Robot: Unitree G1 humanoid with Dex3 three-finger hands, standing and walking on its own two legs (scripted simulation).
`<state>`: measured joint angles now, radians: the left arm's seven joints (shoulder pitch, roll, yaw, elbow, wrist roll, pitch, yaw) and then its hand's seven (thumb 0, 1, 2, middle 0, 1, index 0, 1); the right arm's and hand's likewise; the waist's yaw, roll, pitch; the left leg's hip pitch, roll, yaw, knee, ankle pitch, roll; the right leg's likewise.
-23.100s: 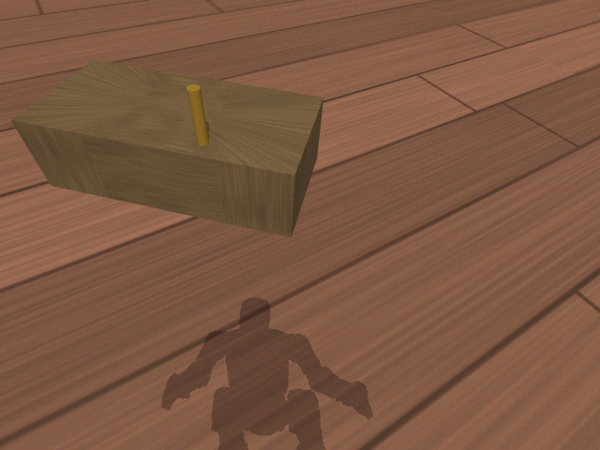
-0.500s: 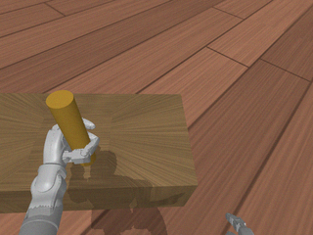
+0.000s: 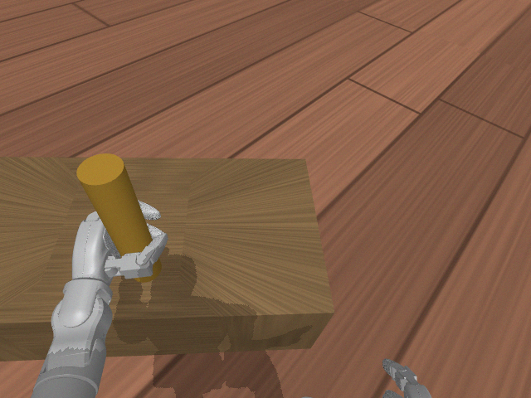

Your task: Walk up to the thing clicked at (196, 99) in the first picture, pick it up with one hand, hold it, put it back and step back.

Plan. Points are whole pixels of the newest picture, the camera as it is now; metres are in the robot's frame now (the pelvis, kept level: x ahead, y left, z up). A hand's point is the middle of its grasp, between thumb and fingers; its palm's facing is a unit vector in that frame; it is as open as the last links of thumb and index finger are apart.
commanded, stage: crouch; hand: left
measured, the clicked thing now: (128, 228) +0.33 +0.18 +0.09
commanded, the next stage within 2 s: lower in 1.34 s
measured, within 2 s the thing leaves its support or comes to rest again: neither
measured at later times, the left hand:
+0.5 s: hand (153, 247) +0.36 +0.18 -0.02, palm faces +0.05 -1.00 +0.03, open 6.4 cm
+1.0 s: hand (174, 248) +0.42 +0.17 -0.13, palm faces +0.05 -1.00 -0.01, open 6.4 cm
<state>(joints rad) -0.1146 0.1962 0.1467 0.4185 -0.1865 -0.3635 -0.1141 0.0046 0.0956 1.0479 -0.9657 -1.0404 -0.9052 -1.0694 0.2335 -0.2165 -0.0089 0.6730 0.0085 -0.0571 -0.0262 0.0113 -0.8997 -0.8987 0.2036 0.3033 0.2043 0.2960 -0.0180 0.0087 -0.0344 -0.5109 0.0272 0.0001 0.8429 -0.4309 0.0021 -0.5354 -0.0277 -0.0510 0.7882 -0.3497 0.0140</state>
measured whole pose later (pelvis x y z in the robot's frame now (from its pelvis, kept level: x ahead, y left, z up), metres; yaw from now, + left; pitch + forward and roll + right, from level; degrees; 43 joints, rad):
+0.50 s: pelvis -0.02 +0.00 -0.04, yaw +0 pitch +15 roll -2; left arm -0.35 0.23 0.21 0.72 -0.18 -0.51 -0.16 0.00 0.09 1.05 -0.97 -1.03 -0.91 -1.07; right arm 0.22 -0.23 -0.02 0.67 -0.02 -0.09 0.01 0.01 -0.88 -0.89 0.21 0.30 0.21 0.30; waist -0.05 -0.02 -0.06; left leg -0.83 0.02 -0.01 1.07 -0.49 0.01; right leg -0.85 -0.04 -0.05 1.01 -0.41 0.02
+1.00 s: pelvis -0.04 +0.00 -0.14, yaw -1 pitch +29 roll -2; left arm -0.68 0.32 0.34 1.00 -0.12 -0.60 -0.17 0.00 0.10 1.05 -0.97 -1.02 -0.91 -1.06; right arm 0.23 -0.24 0.00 0.70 -0.05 -0.03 0.04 0.01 -0.90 -0.90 0.21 0.30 0.21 0.30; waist -0.11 0.02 -0.15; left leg -1.40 0.03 -0.02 1.53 -0.63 0.00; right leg -1.43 -0.04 -0.05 1.46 -0.53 0.01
